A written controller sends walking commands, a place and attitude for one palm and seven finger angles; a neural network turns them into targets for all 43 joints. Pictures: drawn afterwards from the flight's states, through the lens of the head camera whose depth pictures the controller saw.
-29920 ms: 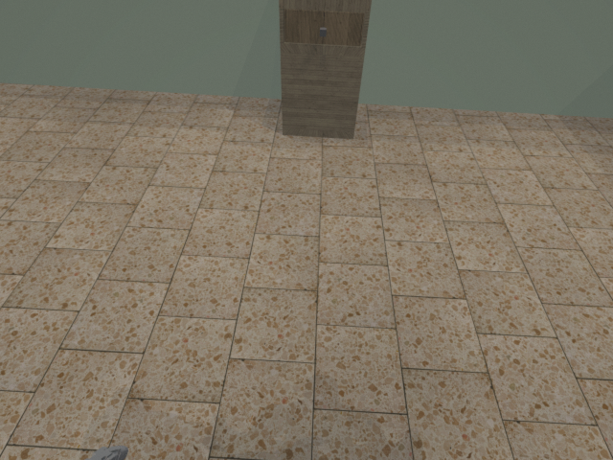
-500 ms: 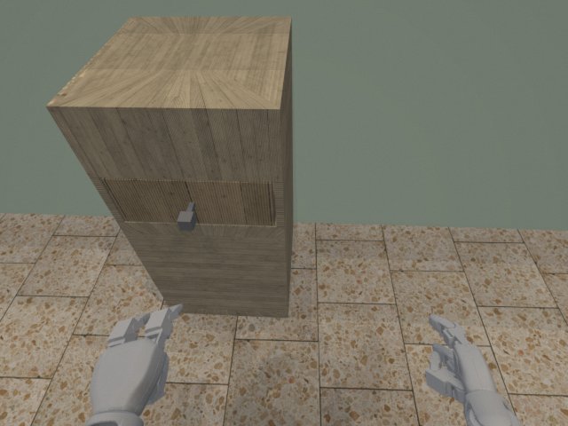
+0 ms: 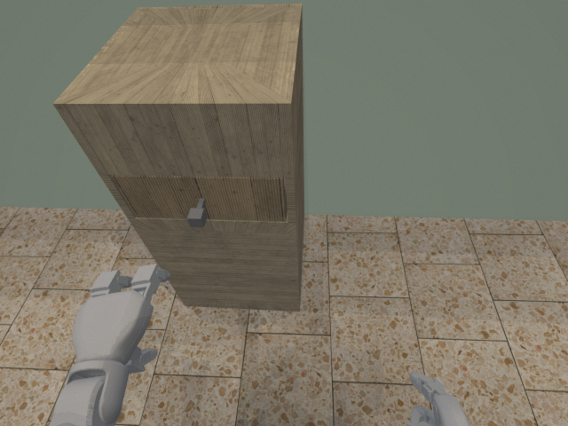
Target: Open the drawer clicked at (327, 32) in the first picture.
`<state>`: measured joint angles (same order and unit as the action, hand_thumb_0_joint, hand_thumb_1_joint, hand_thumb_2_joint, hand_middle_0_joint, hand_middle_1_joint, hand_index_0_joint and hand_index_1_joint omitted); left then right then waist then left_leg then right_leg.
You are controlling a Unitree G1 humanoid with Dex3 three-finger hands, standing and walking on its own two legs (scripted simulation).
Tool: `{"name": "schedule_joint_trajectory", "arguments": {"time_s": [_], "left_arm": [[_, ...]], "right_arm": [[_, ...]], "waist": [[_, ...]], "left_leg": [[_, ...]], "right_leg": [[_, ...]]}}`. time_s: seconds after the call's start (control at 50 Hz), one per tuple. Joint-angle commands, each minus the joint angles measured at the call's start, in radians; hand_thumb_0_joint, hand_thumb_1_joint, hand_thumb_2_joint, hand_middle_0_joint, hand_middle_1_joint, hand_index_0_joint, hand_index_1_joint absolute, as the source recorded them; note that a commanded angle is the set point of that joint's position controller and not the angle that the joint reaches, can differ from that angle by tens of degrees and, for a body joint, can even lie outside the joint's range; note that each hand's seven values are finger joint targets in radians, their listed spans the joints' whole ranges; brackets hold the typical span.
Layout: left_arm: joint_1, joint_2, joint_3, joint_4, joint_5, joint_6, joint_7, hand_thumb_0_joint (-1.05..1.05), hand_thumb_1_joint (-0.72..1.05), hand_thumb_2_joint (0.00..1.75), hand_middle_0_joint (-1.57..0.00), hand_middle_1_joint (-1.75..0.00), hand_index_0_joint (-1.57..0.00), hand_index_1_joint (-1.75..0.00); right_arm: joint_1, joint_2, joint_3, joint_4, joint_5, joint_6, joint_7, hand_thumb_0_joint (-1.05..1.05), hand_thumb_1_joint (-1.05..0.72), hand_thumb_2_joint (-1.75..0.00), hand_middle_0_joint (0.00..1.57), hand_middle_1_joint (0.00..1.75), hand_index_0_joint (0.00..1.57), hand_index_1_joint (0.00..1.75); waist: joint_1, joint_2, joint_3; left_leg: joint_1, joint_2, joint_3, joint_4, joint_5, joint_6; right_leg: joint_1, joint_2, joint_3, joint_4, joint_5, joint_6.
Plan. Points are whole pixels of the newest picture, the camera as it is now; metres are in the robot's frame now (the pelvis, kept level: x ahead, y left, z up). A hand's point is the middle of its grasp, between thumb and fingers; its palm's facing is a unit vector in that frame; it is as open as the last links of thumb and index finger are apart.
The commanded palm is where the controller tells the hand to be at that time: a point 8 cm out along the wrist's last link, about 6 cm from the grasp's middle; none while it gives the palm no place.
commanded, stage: raise the hand with hooked fingers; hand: left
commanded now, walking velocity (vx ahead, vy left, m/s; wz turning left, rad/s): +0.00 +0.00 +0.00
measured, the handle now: (199, 211) +0.56 +0.26 -0.12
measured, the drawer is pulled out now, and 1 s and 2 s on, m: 0.00 0.00 0.00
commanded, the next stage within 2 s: move the hooked fingers above the handle in 1.02 s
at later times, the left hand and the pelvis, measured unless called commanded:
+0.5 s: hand (118, 269) +0.29 +0.25 +0.08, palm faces +0.04 -0.07 -1.00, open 13.7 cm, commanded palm +0.27 +0.26 +0.14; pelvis +0.01 +0.01 +0.02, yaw +1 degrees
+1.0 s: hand (127, 256) +0.30 +0.24 +0.10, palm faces +0.06 -0.07 -1.00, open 13.8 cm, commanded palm +0.28 +0.25 +0.15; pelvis +0.01 +0.00 +0.02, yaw +2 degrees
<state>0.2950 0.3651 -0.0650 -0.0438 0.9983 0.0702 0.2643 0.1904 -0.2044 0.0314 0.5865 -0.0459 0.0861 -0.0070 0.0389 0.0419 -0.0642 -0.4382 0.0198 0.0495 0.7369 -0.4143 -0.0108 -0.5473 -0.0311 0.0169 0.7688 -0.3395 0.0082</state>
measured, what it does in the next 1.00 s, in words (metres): stands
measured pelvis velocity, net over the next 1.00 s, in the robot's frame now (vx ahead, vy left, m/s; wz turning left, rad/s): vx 0.01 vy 0.00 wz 0.03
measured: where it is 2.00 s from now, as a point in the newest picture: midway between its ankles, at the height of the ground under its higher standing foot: outside the picture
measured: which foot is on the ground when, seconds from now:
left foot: down 0.00-1.00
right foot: down 0.00-1.00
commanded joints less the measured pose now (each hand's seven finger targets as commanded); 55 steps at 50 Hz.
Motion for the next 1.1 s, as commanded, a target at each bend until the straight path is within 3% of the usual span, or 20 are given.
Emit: {"name": "schedule_joint_trajectory", "arguments": {"time_s": [0.0, 0.04, 0.08, 0.12, 0.16, 0.28, 0.34, 0.44, 0.46, 0.54, 0.6, 0.64, 0.72, 0.76, 0.82, 0.88, 0.98, 1.08], "left_arm": [[-0.130, 0.195, 0.153, -0.237, 0.035, -0.095, 0.068, 0.00, -0.15, 0.45, -0.27, -0.98, -0.27, -0.98], [-0.184, 0.213, 0.180, -0.251, 0.033, -0.136, 0.104, 0.00, -0.20, 0.43, -0.28, -1.00, -0.28, -1.00], [-0.237, 0.212, 0.180, -0.238, 0.031, -0.142, 0.132, 0.00, -0.24, 0.41, -0.28, -1.03, -0.28, -1.03], [-0.272, 0.204, 0.167, -0.220, 0.027, -0.134, 0.143, 0.00, -0.29, 0.39, -0.29, -1.07, -0.29, -1.07], [-0.307, 0.203, 0.153, -0.197, 0.016, -0.104, 0.134, 0.00, -0.34, 0.37, -0.29, -1.10, -0.29, -1.10], [-0.363, 0.195, 0.083, -0.113, -0.008, 0.008, 0.012, 0.00, -0.48, 0.31, -0.30, -1.18, -0.30, -1.18], [-0.449, 0.235, 0.088, -0.108, -0.003, 0.024, -0.050, 0.00, -0.50, 0.30, -0.30, -1.20, -0.30, -1.20], [-0.568, 0.279, 0.116, -0.104, -0.002, -0.019, -0.106, 0.00, -0.50, 0.30, -0.30, -1.20, -0.30, -1.20], [-0.592, 0.296, 0.131, -0.110, -0.004, -0.030, -0.109, 0.00, -0.50, 0.30, -0.30, -1.20, -0.30, -1.20], [-0.654, 0.295, 0.123, -0.089, -0.019, -0.060, -0.127, 0.00, -0.50, 0.30, -0.30, -1.20, -0.30, -1.20], [-0.703, 0.298, 0.118, -0.050, -0.033, -0.065, -0.145, 0.00, -0.50, 0.30, -0.30, -1.20, -0.30, -1.20], [-0.638, 0.272, 0.105, 0.009, -0.044, -0.059, -0.165, 0.00, -0.50, 0.30, -0.30, -1.20, -0.30, -1.20], [-0.597, 0.275, 0.111, -0.013, -0.055, -0.077, -0.198, 0.00, -0.50, 0.30, -0.30, -1.20, -0.30, -1.20], [-0.603, 0.298, 0.139, -0.048, -0.054, -0.103, -0.192, 0.00, -0.50, 0.30, -0.30, -1.20, -0.30, -1.20], [-0.620, 0.320, 0.170, -0.114, -0.045, -0.151, -0.152, 0.00, -0.50, 0.30, -0.30, -1.20, -0.30, -1.20], [-0.641, 0.331, 0.198, -0.117, -0.034, -0.172, -0.093, 0.00, -0.50, 0.30, -0.30, -1.20, -0.30, -1.20], [-0.640, 0.301, 0.176, -0.029, -0.025, -0.127, -0.045, 0.00, -0.50, 0.30, -0.30, -1.20, -0.30, -1.20], [-0.637, 0.261, 0.101, -0.011, -0.035, -0.068, -0.091, 0.00, -0.50, 0.30, -0.30, -1.20, -0.30, -1.20]], "right_arm": [[-0.165, -0.120, -0.069, -0.177, -0.015, -0.070, -0.017, 0.00, -0.90, -0.90, 0.20, 0.30, 0.20, 0.30], [-0.141, -0.126, -0.083, -0.164, -0.021, -0.079, -0.016, 0.00, -0.90, -0.90, 0.20, 0.30, 0.20, 0.30], [-0.139, -0.128, -0.091, -0.154, -0.019, -0.081, -0.015, 0.00, -0.90, -0.90, 0.20, 0.30, 0.20, 0.30], [-0.134, -0.134, -0.101, -0.142, -0.015, -0.085, -0.010, 0.00, -0.90, -0.90, 0.20, 0.30, 0.20, 0.30], [-0.146, -0.140, -0.105, -0.140, -0.006, -0.081, -0.008, 0.00, -0.90, -0.90, 0.20, 0.30, 0.20, 0.30], [-0.175, -0.145, -0.091, -0.137, 0.026, -0.056, -0.015, 0.00, -0.90, -0.90, 0.20, 0.30, 0.20, 0.30], [-0.179, -0.143, -0.076, -0.142, 0.028, -0.039, -0.022, 0.00, -0.90, -0.90, 0.20, 0.30, 0.20, 0.30], [-0.176, -0.133, -0.063, -0.136, 0.026, -0.029, -0.030, 0.00, -0.90, -0.90, 0.20, 0.30, 0.20, 0.30], [-0.176, -0.135, -0.063, -0.133, 0.025, -0.028, -0.029, 0.00, -0.90, -0.90, 0.20, 0.30, 0.20, 0.30], [-0.171, -0.130, -0.062, -0.123, 0.029, -0.030, -0.032, 0.00, -0.90, -0.90, 0.20, 0.30, 0.20, 0.30], [-0.161, -0.135, -0.065, -0.113, 0.034, -0.030, -0.032, 0.00, -0.90, -0.90, 0.20, 0.30, 0.20, 0.30], [-0.156, -0.138, -0.068, -0.113, 0.038, -0.026, -0.030, 0.00, -0.90, -0.90, 0.20, 0.30, 0.20, 0.30], [-0.152, -0.149, -0.073, -0.124, 0.038, -0.019, -0.020, 0.00, -0.90, -0.90, 0.20, 0.30, 0.20, 0.30], [-0.155, -0.152, -0.077, -0.132, 0.033, -0.023, -0.019, 0.00, -0.90, -0.90, 0.20, 0.30, 0.20, 0.30], [-0.150, -0.146, -0.083, -0.128, 0.029, -0.032, -0.019, 0.00, -0.90, -0.90, 0.20, 0.30, 0.20, 0.30], [-0.141, -0.142, -0.088, -0.115, 0.029, -0.040, -0.018, 0.00, -0.90, -0.90, 0.20, 0.30, 0.20, 0.30], [-0.137, -0.143, -0.097, -0.094, 0.042, -0.039, -0.014, 0.00, -0.90, -0.90, 0.20, 0.30, 0.20, 0.30], [-0.157, -0.151, -0.093, -0.105, 0.051, -0.036, -0.017, 0.00, -0.90, -0.90, 0.20, 0.30, 0.20, 0.30]], "waist": [[0.042, -0.002, -0.176], [0.033, 0.031, -0.220], [0.018, 0.037, -0.213], [0.016, 0.060, -0.220], [0.014, 0.046, -0.234], [0.033, -0.030, -0.181], [0.038, -0.045, -0.161], [0.040, -0.014, -0.164], [0.038, 0.016, -0.171], [0.035, 0.029, -0.191], [0.028, 0.004, -0.183], [0.034, -0.045, -0.164], [0.046, -0.065, -0.177], [0.053, -0.071, -0.200], [0.058, -0.026, -0.241], [0.052, 0.004, -0.230], [0.046, -0.016, -0.210], [0.040, -0.050, -0.202]], "left_leg": [[0.052, -0.041, -0.031, -0.119, 0.276, 0.034], [0.093, -0.041, -0.036, -0.108, 0.314, 0.031], [0.103, -0.040, -0.042, -0.104, 0.318, 0.027], [0.115, -0.037, -0.045, -0.109, 0.352, 0.021], [0.120, -0.035, -0.049, -0.120, 0.370, 0.019], [0.127, -0.030, -0.041, -0.200, 0.390, 0.020], [0.147, -0.032, -0.034, -0.232, 0.383, 0.025], [0.187, -0.037, -0.029, -0.257, 0.412, 0.024], [0.198, -0.036, -0.030, -0.262, 0.425, 0.021], [0.222, -0.043, -0.026, -0.268, 0.462, 0.020], [0.219, -0.045, -0.024, -0.280, 0.454, 0.021], [0.199, -0.047, -0.014, -0.287, 0.436, 0.024], [0.187, -0.048, -0.008, -0.297, 0.442, 0.026], [0.187, -0.049, -0.012, -0.298, 0.441, 0.028], [0.209, -0.052, -0.017, -0.288, 0.473, 0.030], [0.210, -0.050, -0.024, -0.287, 0.473, 0.025], [0.191, -0.050, -0.008, -0.296, 0.420, 0.024], [0.190, -0.051, 0.001, -0.314, 0.385, 0.030]], "right_leg": [[0.199, 0.033, -0.019, -0.124, 0.187, -0.058], [0.182, 0.036, -0.021, -0.116, 0.207, -0.061], [0.153, 0.039, -0.033, -0.113, 0.194, -0.061], [0.149, 0.039, -0.045, -0.107, 0.214, -0.063], [0.169, 0.039, -0.049, -0.113, 0.227, -0.061], [0.268, 0.035, -0.053, -0.170, 0.258, -0.053], [0.304, 0.035, -0.051, -0.200, 0.259, -0.052], [0.351, 0.037, -0.050, -0.232, 0.293, -0.054], [0.359, 0.038, -0.046, -0.240, 0.295, -0.056], [0.383, 0.038, -0.046, -0.256, 0.345, -0.054], [0.393, 0.037, -0.049, -0.272, 0.348, -0.051], [0.400, 0.038, -0.050, -0.283, 0.349, -0.047], [0.427, 0.033, -0.046, -0.284, 0.367, -0.046], [0.444, 0.033, -0.041, -0.284, 0.364, -0.045], [0.443, 0.030, -0.035, -0.275, 0.389, -0.048], [0.416, 0.031, -0.039, -0.272, 0.372, -0.050], [0.395, 0.032, -0.043, -0.281, 0.323, -0.049], [0.411, 0.029, -0.040, -0.298, 0.298, -0.044]]}}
